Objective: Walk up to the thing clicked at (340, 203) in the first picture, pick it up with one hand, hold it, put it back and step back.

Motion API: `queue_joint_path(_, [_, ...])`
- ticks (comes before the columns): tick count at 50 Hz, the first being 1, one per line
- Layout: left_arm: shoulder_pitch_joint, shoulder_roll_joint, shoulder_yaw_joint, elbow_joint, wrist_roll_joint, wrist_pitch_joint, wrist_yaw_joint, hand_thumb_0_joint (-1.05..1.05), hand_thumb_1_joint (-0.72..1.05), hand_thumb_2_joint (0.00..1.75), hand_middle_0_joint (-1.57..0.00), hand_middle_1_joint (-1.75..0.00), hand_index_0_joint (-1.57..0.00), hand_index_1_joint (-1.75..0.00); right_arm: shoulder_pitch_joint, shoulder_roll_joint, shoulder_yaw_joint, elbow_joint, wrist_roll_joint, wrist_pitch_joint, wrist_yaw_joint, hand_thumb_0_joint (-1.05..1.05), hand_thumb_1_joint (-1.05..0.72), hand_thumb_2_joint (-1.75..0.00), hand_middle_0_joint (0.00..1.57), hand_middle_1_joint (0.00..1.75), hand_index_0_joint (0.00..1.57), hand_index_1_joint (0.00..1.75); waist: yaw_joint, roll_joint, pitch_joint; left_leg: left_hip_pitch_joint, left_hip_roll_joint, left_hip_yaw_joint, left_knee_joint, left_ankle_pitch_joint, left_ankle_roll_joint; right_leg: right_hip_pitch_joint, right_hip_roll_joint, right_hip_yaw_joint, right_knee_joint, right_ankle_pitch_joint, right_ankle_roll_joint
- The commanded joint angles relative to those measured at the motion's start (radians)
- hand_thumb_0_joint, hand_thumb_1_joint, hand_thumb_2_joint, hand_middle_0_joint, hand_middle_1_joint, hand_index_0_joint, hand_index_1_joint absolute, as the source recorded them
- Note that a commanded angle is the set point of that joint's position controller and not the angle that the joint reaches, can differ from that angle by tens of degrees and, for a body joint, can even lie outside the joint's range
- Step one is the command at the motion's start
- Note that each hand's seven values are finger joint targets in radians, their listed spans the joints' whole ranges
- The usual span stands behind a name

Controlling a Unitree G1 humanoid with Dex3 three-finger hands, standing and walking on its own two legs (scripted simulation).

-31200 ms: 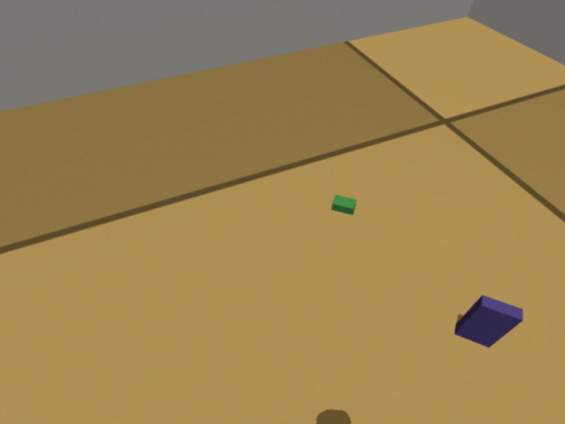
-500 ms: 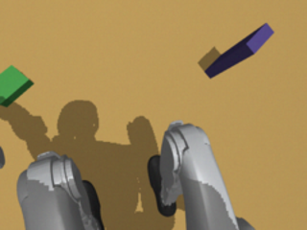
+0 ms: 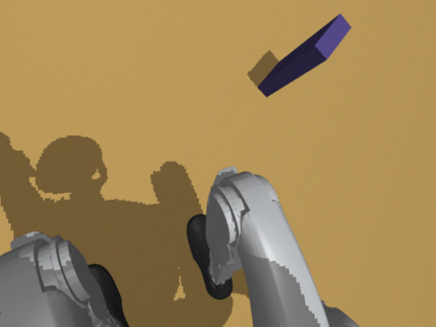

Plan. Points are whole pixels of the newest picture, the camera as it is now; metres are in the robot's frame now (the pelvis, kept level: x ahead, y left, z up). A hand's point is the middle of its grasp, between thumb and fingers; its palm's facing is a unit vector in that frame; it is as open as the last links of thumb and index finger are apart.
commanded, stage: approach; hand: left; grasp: from above
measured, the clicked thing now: out of the picture +0.51 +0.33 -0.29
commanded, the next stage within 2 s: rest palm in 0.26 s
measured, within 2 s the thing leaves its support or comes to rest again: neither
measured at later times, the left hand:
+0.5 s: hand out of the picture +0.46 +0.35 -0.22, palm faces -0.32 -0.32 -0.89, open 13.9 cm
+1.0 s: hand out of the picture +0.47 +0.33 -0.24, palm faces -0.34 -0.34 -0.87, open 14.2 cm
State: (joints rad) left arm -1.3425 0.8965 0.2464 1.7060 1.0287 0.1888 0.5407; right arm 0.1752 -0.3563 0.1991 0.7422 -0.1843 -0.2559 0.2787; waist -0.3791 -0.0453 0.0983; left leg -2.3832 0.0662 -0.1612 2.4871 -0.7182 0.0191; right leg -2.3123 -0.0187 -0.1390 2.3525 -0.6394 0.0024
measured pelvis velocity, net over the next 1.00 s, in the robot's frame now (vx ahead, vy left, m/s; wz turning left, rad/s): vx -0.01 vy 0.00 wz -0.05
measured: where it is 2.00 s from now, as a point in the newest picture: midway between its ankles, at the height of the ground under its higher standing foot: (166, 296)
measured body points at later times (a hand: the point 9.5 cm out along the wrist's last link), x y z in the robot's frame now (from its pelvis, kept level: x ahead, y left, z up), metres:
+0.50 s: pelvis -0.01 +0.00 +0.00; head +0.28 +0.10 +0.33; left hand +0.47 +0.36 -0.17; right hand +0.01 -0.25 -0.07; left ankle +0.06 +0.13 -0.28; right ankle +0.11 -0.11 -0.28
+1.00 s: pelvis -0.01 +0.00 +0.00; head +0.30 +0.09 +0.31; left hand +0.49 +0.34 -0.19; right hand -0.01 -0.24 -0.06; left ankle +0.06 +0.13 -0.28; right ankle +0.11 -0.11 -0.28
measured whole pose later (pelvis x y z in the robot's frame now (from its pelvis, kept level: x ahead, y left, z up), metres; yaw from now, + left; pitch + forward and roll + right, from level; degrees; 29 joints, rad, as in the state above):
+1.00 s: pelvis -0.01 +0.00 +0.00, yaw -3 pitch +31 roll -13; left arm -1.30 1.07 0.24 1.82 0.98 0.17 0.54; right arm 0.16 -0.37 0.33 0.67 -0.20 -0.31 0.28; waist -0.44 -0.11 0.21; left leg -2.37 0.07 -0.21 2.51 -0.71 0.03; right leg -2.27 0.00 -0.18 2.34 -0.61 0.02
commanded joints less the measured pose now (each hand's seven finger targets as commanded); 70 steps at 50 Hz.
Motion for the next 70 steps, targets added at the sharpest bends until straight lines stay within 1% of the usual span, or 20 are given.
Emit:
queue_joint_path(1, [-0.239,0.257,-0.01,-0.145,-0.019,0.082,0.034,0.0,-0.58,0.95,-0.09,-1.08,-0.09,-1.07,0.249,-0.27,-0.076,0.001,0.024,0.028,0.005,0.0,-0.93,-0.91,0.2,0.3,0.2,0.3,0.018,0.516,-0.807,0.55,-0.011,0.092,-0.263,0.344,-0.004,0.48,0.072,-0.05,-0.215,0.324,-0.029])
queue_joint_path(5, [-0.153,0.267,-0.033,-0.12,-0.047,0.118,-0.049,0.0,-0.54,0.92,-0.08,-1.09,-0.1,-1.06,0.244,-0.266,-0.069,-0.024,0.04,0.052,-0.004,0.0,-0.92,-0.9,0.2,0.3,0.2,0.3,0.029,0.376,-0.78,0.433,-0.014,0.091,-0.243,0.321,0.021,0.539,0.079,-0.034,-0.232,0.312,-0.014])
queue_joint_path(10, [-0.074,0.306,-0.028,-0.035,-0.054,0.09,-0.095,0.0,-0.52,0.91,-0.09,-1.08,-0.11,-1.05,0.264,-0.275,-0.043,-0.008,0.04,0.058,-0.025,0.0,-0.9,-0.9,0.2,0.3,0.2,0.3,-0.014,0.219,-0.649,0.299,-0.021,0.075,-0.236,0.243,0.041,0.544,0.082,-0.032,-0.241,0.245,0.002])
queue_joint_path(13, [-0.137,0.313,-0.021,-0.044,-0.063,0.028,-0.081,0.0,-0.5,0.9,-0.09,-1.08,-0.11,-1.05,0.254,-0.277,-0.03,-0.017,0.029,0.034,-0.037,0.0,-0.9,-0.89,0.2,0.3,0.2,0.3,-0.043,0.242,-0.589,0.303,-0.023,0.06,-0.248,0.158,0.035,0.481,0.082,-0.046,-0.243,0.145,-0.008])
queue_joint_path(15, [-0.194,0.278,-0.054,-0.063,-0.059,-0.022,-0.067,0.0,-0.49,0.89,-0.09,-1.09,-0.12,-1.06,0.237,-0.276,-0.023,-0.026,0.02,0.006,-0.042,0.0,-0.9,-0.89,0.2,0.3,0.2,0.3,-0.065,0.306,-0.57,0.346,-0.022,0.054,-0.255,0.105,0.024,0.418,0.085,-0.06,-0.238,0.093,-0.018])
queue_joint_path(18, [-0.238,0.28,-0.074,-0.105,-0.034,-0.068,-0.025,0.0,-0.47,0.87,-0.09,-1.11,-0.12,-1.06,0.22,-0.281,-0.021,-0.016,0.009,-0.023,-0.05,0.0,-0.9,-0.89,0.2,0.3,0.2,0.3,-0.057,0.409,-0.598,0.452,-0.017,0.056,-0.26,0.082,0.003,0.383,0.088,-0.077,-0.229,0.072,-0.031])
queue_joint_path(20, [-0.295,0.312,-0.052,-0.19,-0.027,-0.088,0.016,0.0,-0.51,0.91,-0.09,-1.04,-0.1,-1.03,0.229,-0.286,-0.027,-0.002,0.003,-0.031,-0.053,0.0,-0.9,-0.9,0.2,0.3,0.2,0.3,-0.042,0.496,-0.672,0.537,-0.01,0.057,-0.26,0.114,-0.011,0.391,0.082,-0.086,-0.214,0.112,-0.035])
queue_joint_path(23, [-0.273,0.2,-0.1,-0.107,-0.033,-0.078,0.049,0.0,-0.56,0.95,-0.09,-1.02,-0.09,-1.02,0.223,-0.278,-0.026,0.025,-0.013,-0.038,-0.038,0.0,-0.91,-0.91,0.2,0.3,0.2,0.3,-0.085,0.509,-0.633,0.569,-0.001,0.04,-0.249,0.156,-0.021,0.358,0.079,-0.106,-0.192,0.172,-0.038])
queue_joint_path(30, [-0.254,0.257,-0.064,-0.06,-0.027,-0.02,0.068,0.0,-0.58,0.97,-0.09,-1.0,-0.08,-1.01,0.242,-0.301,-0.013,0.032,-0.02,-0.048,0.001,0.0,-0.91,-0.91,0.2,0.3,0.2,0.3,-0.067,0.539,-0.656,0.63,0.01,0.024,-0.232,0.356,-0.032,0.399,0.068,-0.109,-0.16,0.325,-0.035])
queue_joint_path(35, [-0.197,0.303,-0.037,-0.037,-0.031,0.021,0.076,0.0,-0.57,0.95,-0.09,-1.02,-0.08,-1.02,0.23,-0.31,0.005,-0.027,-0.009,-0.038,0.019,0.0,-0.91,-0.91,0.2,0.3,0.2,0.3,-0.055,0.491,-0.677,0.58,0.006,0.028,-0.224,0.412,-0.015,0.482,0.082,-0.097,-0.182,0.37,-0.03])
queue_joint_path(38, [-0.197,0.308,-0.041,-0.029,-0.038,0.025,0.056,0.0,-0.56,0.94,-0.08,-1.02,-0.08,-1.01,0.235,-0.316,0.013,-0.034,-0.005,-0.039,0.019,0.0,-0.91,-0.91,0.2,0.3,0.2,0.3,-0.083,0.441,-0.639,0.536,0.003,0.023,-0.215,0.382,-0.002,0.475,0.082,-0.097,-0.185,0.345,-0.023])
queue_joint_path(40, [-0.182,0.331,-0.045,-0.021,-0.045,0.019,0.043,0.0,-0.56,0.95,-0.08,-1.02,-0.08,-1.02,0.23,-0.321,0.021,-0.041,-0.002,-0.038,0.015,0.0,-0.91,-0.91,0.2,0.3,0.2,0.3,-0.077,0.407,-0.626,0.476,0.003,0.03,-0.21,0.347,0.007,0.517,0.089,-0.087,-0.196,0.328,-0.017])
queue_joint_path(42, [-0.155,0.393,-0.011,-0.001,-0.035,0.015,0.036,0.0,-0.56,0.95,-0.09,-1.01,-0.08,-1.01,0.235,-0.334,0.028,-0.042,-0.002,-0.042,0.006,0.0,-0.91,-0.9,0.2,0.3,0.2,0.3,-0.078,0.379,-0.621,0.45,0.0,0.031,-0.201,0.315,0.015,0.521,0.086,-0.084,-0.205,0.3,-0.01])
queue_joint_path(46, [-0.201,0.381,-0.039,-0.006,-0.034,-0.014,0.033,0.0,-0.56,0.95,-0.09,-1.01,-0.08,-1.01,0.22,-0.331,0.042,-0.049,-0.006,-0.054,-0.006,0.0,-0.91,-0.9,0.2,0.3,0.2,0.3,-0.098,0.397,-0.566,0.433,0.0,0.03,-0.214,0.229,0.014,0.483,0.089,-0.088,-0.215,0.228,-0.014])
queue_joint_path(47, [-0.184,0.421,-0.015,0.022,-0.035,-0.02,0.042,0.0,-0.55,0.94,-0.09,-1.02,-0.09,-1.02,0.223,-0.338,0.043,-0.046,-0.009,-0.057,-0.01,0.0,-0.91,-0.9,0.2,0.3,0.2,0.3,-0.1,0.395,-0.563,0.429,0.003,0.026,-0.225,0.196,0.012,0.495,0.092,-0.095,-0.221,0.198,-0.016])
queue_joint_path(49, [-0.216,0.419,-0.035,0.0,-0.041,-0.04,0.046,0.0,-0.53,0.94,-0.09,-1.02,-0.09,-1.01,0.201,-0.336,0.05,-0.058,-0.011,-0.064,-0.017,0.0,-0.91,-0.9,0.2,0.3,0.2,0.3,-0.109,0.408,-0.544,0.428,0.005,0.021,-0.223,0.149,0.012,0.47,0.093,-0.099,-0.23,0.163,-0.015])
queue_joint_path(54, [-0.254,0.397,-0.073,-0.052,-0.05,-0.064,0.059,0.0,-0.53,0.93,-0.09,-1.02,-0.09,-1.01,0.211,-0.336,0.058,-0.046,-0.018,-0.073,-0.018,0.0,-0.91,-0.9,0.2,0.3,0.2,0.3,-0.134,0.468,-0.563,0.511,0.015,0.009,-0.225,0.204,-0.004,0.495,0.093,-0.119,-0.22,0.215,-0.019])
queue_joint_path(60, [-0.253,0.394,-0.077,-0.031,-0.048,-0.041,0.074,0.0,-0.55,0.94,-0.09,-1.02,-0.09,-1.01,0.216,-0.35,0.065,-0.039,-0.023,-0.074,-0.004,0.0,-0.92,-0.91,0.2,0.3,0.2,0.3,-0.14,0.527,-0.544,0.589,0.026,-0.017,-0.229,0.311,-0.022,0.473,0.093,-0.134,-0.203,0.3,-0.026])
queue_joint_path(66, [-0.218,0.426,-0.053,0.033,-0.038,0.0,0.088,0.0,-0.54,0.92,-0.09,-1.03,-0.09,-1.02,0.229,-0.363,0.075,-0.032,-0.024,-0.069,0.01,0.0,-0.91,-0.91,0.2,0.3,0.2,0.3,-0.138,0.519,-0.505,0.565,0.028,-0.032,-0.244,0.317,-0.024,0.452,0.093,-0.141,-0.2,0.294,-0.026])
queue_joint_path(70, [-0.253,0.455,-0.044,-0.042,-0.051,0.002,0.087,0.0,-0.52,0.91,-0.09,-1.04,-0.1,-1.02,0.214,-0.361,0.085,-0.063,-0.021,-0.074,0.013,0.0,-0.92,-0.91,0.2,0.3,0.2,0.3,-0.139,0.504,-0.533,0.545,0.024,-0.022,-0.222,0.334,-0.013,0.485,0.095,-0.13,-0.203,0.32,-0.02])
